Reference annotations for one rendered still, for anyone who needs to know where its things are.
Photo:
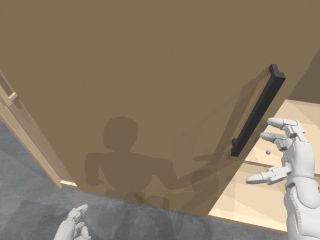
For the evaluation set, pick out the wardrobe door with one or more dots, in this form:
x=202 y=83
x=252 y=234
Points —
x=19 y=111
x=141 y=99

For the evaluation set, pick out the left robot hand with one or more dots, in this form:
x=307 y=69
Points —
x=68 y=230

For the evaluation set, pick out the right robot hand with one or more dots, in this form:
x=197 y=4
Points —
x=298 y=152

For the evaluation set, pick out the right robot forearm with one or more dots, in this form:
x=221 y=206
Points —
x=302 y=203

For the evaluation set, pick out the handle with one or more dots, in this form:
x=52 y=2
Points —
x=4 y=99
x=269 y=92

